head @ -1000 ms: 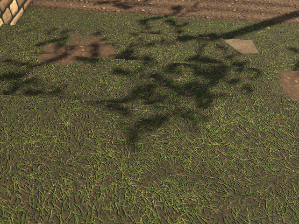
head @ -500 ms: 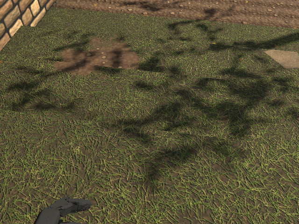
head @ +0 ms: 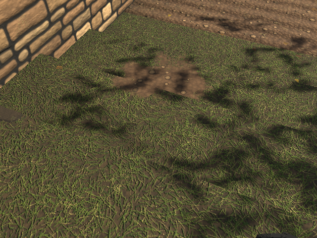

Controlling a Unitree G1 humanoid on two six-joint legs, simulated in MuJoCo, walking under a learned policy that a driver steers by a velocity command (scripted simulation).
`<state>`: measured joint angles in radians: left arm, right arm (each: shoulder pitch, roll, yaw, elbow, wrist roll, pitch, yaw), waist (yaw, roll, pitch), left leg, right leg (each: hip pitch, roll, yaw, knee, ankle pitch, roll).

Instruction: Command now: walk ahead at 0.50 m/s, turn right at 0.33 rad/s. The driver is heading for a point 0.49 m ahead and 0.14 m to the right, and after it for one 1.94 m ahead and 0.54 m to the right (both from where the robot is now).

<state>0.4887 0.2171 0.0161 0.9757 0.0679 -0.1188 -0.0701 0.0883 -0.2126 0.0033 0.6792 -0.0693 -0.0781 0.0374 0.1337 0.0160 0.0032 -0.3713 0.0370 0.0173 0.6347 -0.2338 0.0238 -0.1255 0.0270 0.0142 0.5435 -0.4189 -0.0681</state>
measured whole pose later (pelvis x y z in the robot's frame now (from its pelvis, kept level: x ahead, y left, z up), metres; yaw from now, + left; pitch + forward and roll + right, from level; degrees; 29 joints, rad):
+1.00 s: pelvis +0.49 -0.09 -0.17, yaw -32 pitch +1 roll -1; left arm 0.18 0.29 0.07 0.78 0.07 -0.06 -0.06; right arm 0.11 -0.29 -0.03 0.79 0.01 -0.11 0.00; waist 0.00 0.00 0.04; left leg -0.34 0.02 0.06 0.35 -0.03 0.03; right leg -0.39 0.02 0.03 0.95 -0.58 0.08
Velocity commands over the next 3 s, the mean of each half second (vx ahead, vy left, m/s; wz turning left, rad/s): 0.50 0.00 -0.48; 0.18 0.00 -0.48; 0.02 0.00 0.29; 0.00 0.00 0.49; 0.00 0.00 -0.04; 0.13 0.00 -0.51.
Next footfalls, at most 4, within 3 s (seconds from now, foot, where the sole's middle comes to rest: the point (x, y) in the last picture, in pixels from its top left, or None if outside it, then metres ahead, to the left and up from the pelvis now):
0.48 right None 0.40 -0.17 -0.95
0.84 left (196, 223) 0.66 -0.06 -0.95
1.10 right None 0.45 -0.21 -0.95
1.76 right None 0.55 -0.25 -0.95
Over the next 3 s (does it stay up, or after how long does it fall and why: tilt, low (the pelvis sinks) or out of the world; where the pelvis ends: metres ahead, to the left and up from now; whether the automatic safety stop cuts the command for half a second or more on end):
stays up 0.59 -0.20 -0.16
